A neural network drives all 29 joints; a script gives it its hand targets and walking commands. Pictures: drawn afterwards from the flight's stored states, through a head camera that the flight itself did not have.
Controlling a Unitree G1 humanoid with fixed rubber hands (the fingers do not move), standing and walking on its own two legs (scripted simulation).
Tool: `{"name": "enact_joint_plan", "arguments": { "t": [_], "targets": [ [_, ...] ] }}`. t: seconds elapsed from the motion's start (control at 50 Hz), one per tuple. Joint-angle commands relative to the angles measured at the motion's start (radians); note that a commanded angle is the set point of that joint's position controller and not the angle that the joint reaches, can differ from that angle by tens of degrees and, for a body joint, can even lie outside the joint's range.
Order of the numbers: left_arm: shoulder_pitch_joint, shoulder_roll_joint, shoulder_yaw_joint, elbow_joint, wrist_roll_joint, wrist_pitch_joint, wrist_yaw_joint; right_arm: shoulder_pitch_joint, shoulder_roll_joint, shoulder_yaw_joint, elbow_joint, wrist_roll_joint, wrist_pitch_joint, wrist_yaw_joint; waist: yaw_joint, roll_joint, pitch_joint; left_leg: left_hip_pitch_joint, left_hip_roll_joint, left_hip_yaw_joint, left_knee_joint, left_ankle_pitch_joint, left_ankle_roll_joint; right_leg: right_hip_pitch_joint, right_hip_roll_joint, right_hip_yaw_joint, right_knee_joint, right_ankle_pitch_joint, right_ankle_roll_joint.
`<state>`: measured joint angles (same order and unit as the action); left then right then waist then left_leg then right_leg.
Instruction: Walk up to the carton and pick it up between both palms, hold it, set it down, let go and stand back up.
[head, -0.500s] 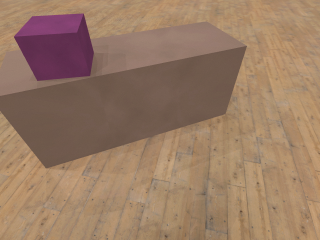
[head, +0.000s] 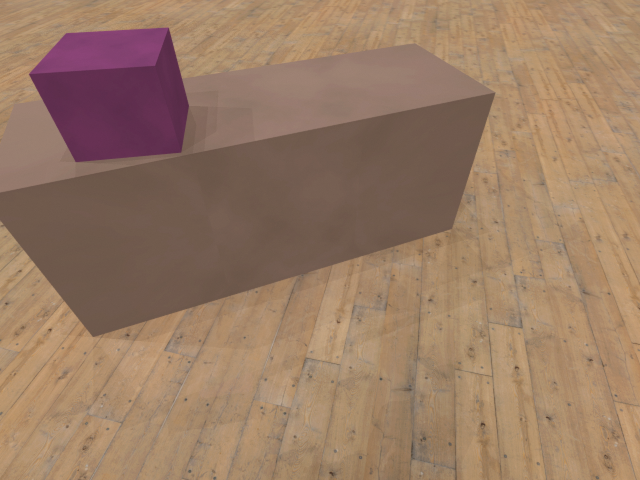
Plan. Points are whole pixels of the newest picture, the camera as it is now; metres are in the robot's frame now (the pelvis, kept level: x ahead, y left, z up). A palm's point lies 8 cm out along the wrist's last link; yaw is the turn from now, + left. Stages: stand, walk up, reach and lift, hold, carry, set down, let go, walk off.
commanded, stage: stand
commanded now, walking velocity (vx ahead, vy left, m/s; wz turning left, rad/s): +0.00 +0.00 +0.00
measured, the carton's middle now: (123, 92) +1.12 +0.57 +0.00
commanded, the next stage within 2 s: walk up in 0.50 s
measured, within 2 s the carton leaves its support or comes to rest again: neither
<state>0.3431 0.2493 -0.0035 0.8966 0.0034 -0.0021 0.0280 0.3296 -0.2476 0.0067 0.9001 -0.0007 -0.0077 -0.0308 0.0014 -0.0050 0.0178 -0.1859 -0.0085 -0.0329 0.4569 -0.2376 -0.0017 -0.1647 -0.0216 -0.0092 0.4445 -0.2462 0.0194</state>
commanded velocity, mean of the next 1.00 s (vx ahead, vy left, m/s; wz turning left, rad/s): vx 0.00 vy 0.00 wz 0.00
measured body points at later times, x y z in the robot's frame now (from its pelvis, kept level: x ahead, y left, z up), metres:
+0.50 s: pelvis +0.00 +0.00 +0.00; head +0.00 +0.00 +0.45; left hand +0.02 +0.25 -0.14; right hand +0.03 -0.26 -0.14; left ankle +0.01 +0.12 -0.74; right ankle +0.00 -0.13 -0.74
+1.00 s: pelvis +0.05 +0.06 -0.02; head +0.03 +0.08 +0.43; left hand +0.01 +0.36 -0.16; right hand +0.13 -0.22 -0.13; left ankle +0.10 +0.22 -0.73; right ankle +0.00 -0.13 -0.74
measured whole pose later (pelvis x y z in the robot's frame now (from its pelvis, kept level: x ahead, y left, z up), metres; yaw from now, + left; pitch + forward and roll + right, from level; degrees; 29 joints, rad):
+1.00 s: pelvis +0.05 +0.06 -0.02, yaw +9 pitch -3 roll -2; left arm 0.36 0.33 0.08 0.95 0.08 -0.04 0.02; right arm 0.40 -0.28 -0.10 0.83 -0.03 -0.01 0.06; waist 0.02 -0.02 0.01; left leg -0.40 0.13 0.04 0.73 -0.32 0.00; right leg -0.05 -0.16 -0.15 0.53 -0.42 0.00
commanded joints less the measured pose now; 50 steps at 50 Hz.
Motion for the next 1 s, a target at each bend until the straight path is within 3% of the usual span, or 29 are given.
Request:
{"name": "enact_joint_plan", "arguments": {
  "t": [0.0,0.66,0.68,0.7,0.72,0.74,0.76,0.78,0.8,0.88,0.9,0.94,0.96,0.98],
  "targets": [
    [0.053,0.113,0.025,-0.027,0.000,-0.010,0.004,0.041,-0.122,-0.027,-0.032,0.000,-0.009,-0.005,0.000,0.009,0.052,-0.046,0.085,-0.085,-0.090,0.090,0.018,-0.026,-0.076,0.069,-0.084,0.066,-0.033],
    [0.070,0.087,0.022,0.025,-0.001,-0.012,0.010,0.049,-0.099,-0.025,0.023,0.000,-0.010,-0.012,-0.001,0.009,0.052,-0.037,0.087,-0.083,-0.096,0.106,0.015,-0.018,-0.078,0.065,-0.092,0.078,-0.031],
    [0.096,0.179,0.090,-0.020,0.056,-0.026,0.006,0.070,-0.127,-0.077,-0.015,-0.028,-0.007,0.011,0.030,-0.038,-0.020,-0.257,0.030,-0.103,0.046,-0.361,0.055,0.177,-0.098,0.093,-0.056,-0.387,-0.098],
    [0.147,0.234,0.115,-0.003,0.075,-0.030,0.010,-0.013,-0.124,-0.080,-0.046,-0.033,-0.001,0.024,0.084,-0.126,0.069,-0.524,-0.005,-0.013,0.212,-0.392,0.022,0.271,-0.236,0.271,-0.180,-0.591,-0.183],
    [0.177,0.258,0.119,0.015,0.079,-0.036,0.017,-0.073,-0.090,-0.080,-0.088,-0.059,0.007,0.031,0.113,-0.193,0.119,-0.593,0.035,0.037,0.492,-0.309,-0.004,0.208,-0.441,0.435,-0.296,-0.639,-0.279],
    [0.140,0.225,0.106,0.018,0.083,-0.044,0.024,-0.083,-0.101,-0.091,-0.114,-0.079,0.013,0.038,0.093,-0.099,0.171,-0.627,0.108,-0.029,0.548,-0.272,-0.018,0.136,-0.510,0.468,-0.313,-0.561,-0.317],
    [0.086,0.209,0.104,0.010,0.083,-0.056,0.026,-0.050,-0.109,-0.103,-0.114,-0.077,0.013,0.047,0.067,-0.053,0.180,-0.600,0.142,-0.051,0.576,-0.222,-0.023,0.080,-0.503,0.424,-0.309,-0.504,-0.316],
    [0.031,0.201,0.103,0.004,0.087,-0.067,0.026,-0.005,-0.110,-0.111,-0.106,-0.071,0.013,0.055,0.036,-0.043,0.172,-0.555,0.164,-0.074,0.577,-0.195,-0.022,0.049,-0.465,0.350,-0.300,-0.467,-0.292],
    [-0.011,0.203,0.104,-0.003,0.086,-0.072,0.025,0.037,-0.103,-0.117,-0.095,-0.063,0.013,0.065,0.013,-0.062,0.142,-0.497,0.164,-0.072,0.551,-0.177,-0.020,0.035,-0.420,0.266,-0.293,-0.436,-0.264],
    [-0.098,0.217,0.114,-0.011,0.077,-0.068,-0.003,0.095,-0.053,-0.117,-0.105,-0.027,0.004,0.098,-0.024,-0.210,0.129,-0.208,0.143,0.041,0.338,-0.133,-0.008,-0.124,-0.282,-0.022,-0.249,-0.368,-0.202],
    [-0.105,0.219,0.115,-0.015,0.076,-0.064,-0.010,0.118,-0.054,-0.118,-0.102,-0.021,-0.001,0.099,-0.032,-0.209,0.131,-0.132,0.127,0.083,0.304,-0.111,-0.004,-0.167,-0.264,-0.061,-0.209,-0.381,-0.197],
    [-0.129,0.225,0.113,-0.023,0.076,-0.050,-0.016,0.236,-0.079,-0.131,-0.065,-0.020,-0.015,0.089,-0.086,-0.120,0.115,0.084,0.086,0.182,0.217,-0.007,0.011,-0.291,-0.256,-0.110,-0.065,-0.502,-0.193],
    [-0.109,0.185,0.101,-0.022,0.076,-0.038,-0.020,0.318,-0.103,-0.142,-0.032,-0.022,-0.021,0.078,-0.114,0.001,0.089,0.187,0.045,0.199,0.200,-0.048,0.020,-0.348,-0.214,-0.161,0.108,-0.548,-0.178],
    [-0.067,0.116,0.073,-0.024,0.066,-0.026,-0.031,0.402,-0.139,-0.154,0.000,-0.024,-0.024,0.061,-0.146,0.193,0.064,0.236,-0.010,0.178,0.150,-0.157,0.034,-0.386,-0.120,-0.225,0.402,-0.538,-0.151]
  ]
}}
